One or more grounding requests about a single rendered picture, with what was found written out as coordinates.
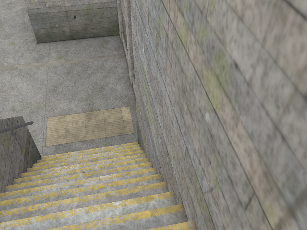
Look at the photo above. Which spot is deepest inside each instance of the stairs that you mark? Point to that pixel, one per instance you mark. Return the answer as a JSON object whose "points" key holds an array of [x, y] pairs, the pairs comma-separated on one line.
{"points": [[108, 188]]}

